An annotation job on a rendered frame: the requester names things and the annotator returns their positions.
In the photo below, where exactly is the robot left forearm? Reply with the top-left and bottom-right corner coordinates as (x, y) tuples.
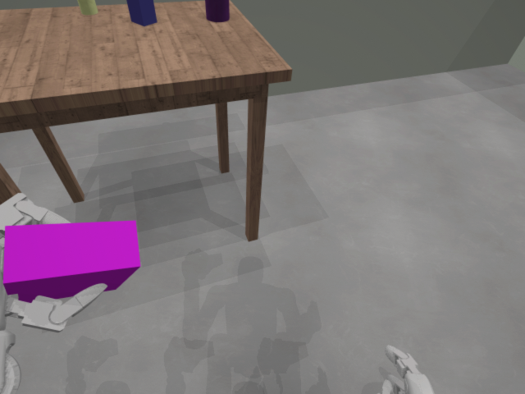
(0, 330), (21, 394)

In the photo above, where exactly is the left robot hand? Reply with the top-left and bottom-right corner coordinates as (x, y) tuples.
(0, 193), (107, 332)

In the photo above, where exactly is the right robot hand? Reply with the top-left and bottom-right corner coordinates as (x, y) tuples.
(377, 345), (435, 394)

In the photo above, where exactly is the table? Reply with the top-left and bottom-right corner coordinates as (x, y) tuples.
(0, 0), (292, 241)

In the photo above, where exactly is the sponge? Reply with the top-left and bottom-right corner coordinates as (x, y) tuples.
(3, 221), (140, 303)

